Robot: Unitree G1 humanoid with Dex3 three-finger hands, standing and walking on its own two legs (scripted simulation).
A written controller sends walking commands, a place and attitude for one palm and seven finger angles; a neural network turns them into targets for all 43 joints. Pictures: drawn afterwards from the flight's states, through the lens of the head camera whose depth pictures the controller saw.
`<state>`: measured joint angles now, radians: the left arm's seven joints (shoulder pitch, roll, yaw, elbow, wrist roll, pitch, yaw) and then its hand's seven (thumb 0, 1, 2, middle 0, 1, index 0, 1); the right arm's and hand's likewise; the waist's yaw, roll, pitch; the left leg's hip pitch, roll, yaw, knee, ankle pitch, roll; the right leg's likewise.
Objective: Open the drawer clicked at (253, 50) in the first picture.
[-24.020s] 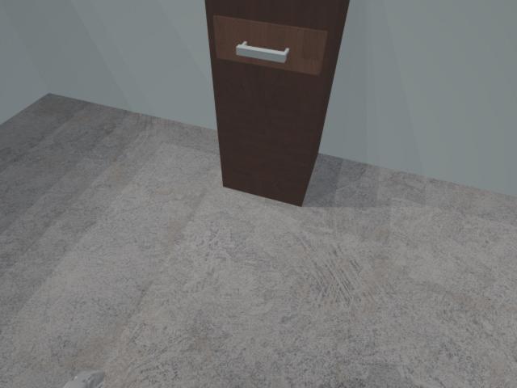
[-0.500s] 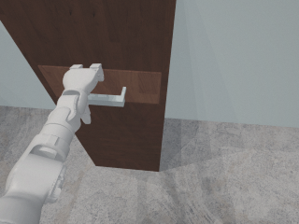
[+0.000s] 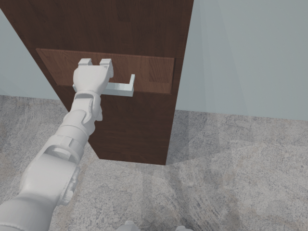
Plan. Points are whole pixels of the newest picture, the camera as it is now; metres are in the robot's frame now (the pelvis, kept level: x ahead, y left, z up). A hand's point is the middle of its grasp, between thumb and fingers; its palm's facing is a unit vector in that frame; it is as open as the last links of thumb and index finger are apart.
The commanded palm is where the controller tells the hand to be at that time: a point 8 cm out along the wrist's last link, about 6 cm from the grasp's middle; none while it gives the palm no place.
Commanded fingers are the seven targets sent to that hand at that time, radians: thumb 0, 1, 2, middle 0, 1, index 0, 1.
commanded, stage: lower the fingers behind the handle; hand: left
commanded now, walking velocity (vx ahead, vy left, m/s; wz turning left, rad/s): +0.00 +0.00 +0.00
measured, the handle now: (105, 82) +0.52 +0.14 +0.06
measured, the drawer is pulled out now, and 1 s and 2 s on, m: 0.00 0.00 0.02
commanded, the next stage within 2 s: close the thumb around the handle in 0.34 s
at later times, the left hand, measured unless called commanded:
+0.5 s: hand (99, 95) +0.49 +0.16 +0.04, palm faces +0.04 -0.04 -1.00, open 13.6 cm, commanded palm +0.47 +0.16 +0.10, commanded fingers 0.00 -0.28 0.40 -0.32 -1.22 -0.32 -1.22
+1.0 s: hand (98, 98) +0.48 +0.16 +0.04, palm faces -0.07 -0.04 -1.00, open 6.4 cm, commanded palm +0.46 +0.16 +0.10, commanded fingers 0.00 0.90 0.90 -0.40 -1.35 -0.40 -1.35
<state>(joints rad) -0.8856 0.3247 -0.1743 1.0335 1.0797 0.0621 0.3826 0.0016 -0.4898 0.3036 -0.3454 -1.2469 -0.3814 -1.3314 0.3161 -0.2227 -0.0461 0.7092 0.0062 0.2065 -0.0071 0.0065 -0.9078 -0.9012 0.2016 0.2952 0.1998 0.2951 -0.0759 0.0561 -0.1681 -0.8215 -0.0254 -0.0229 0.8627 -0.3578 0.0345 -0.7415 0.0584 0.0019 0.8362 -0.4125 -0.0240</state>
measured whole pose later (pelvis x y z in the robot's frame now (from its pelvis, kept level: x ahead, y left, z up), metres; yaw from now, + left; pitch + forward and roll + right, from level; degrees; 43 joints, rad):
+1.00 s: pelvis +0.01 -0.01 +0.01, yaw -1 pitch +17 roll -1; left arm -0.76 0.41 -0.12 0.94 1.07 -0.09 0.26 0.00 0.58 0.77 -0.38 -1.32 -0.40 -1.31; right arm 0.33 -0.25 -0.07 0.64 0.00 0.16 -0.04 0.01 -0.91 -0.90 0.20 0.30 0.20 0.30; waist -0.08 0.05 -0.14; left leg -0.76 -0.01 -0.01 0.82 -0.36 0.02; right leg -0.70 0.07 0.02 0.80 -0.41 -0.04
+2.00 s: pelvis +0.02 -0.01 +0.01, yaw -1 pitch +15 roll +0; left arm -0.62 0.38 -0.13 0.83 1.06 -0.06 0.28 -0.02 0.67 0.80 -0.39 -1.35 -0.42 -1.35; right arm 0.25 -0.23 -0.06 0.65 0.00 0.18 -0.03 0.01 -0.91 -0.90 0.20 0.30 0.20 0.30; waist -0.06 0.05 -0.14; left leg -0.67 -0.02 0.00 0.77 -0.36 0.02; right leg -0.61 0.07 0.03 0.77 -0.42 -0.04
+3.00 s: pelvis +0.03 -0.02 +0.02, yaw -3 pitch +12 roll +0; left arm -0.15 0.38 -0.08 0.33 1.02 -0.04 0.24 0.01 0.66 0.75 -0.35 -1.35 -0.42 -1.35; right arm 0.19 -0.23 -0.04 0.60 0.00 0.17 -0.02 0.01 -0.91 -0.90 0.20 0.30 0.20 0.30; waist -0.02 0.05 -0.12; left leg -0.56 -0.01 0.02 0.72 -0.36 0.01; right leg -0.51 0.07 0.06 0.73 -0.41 -0.05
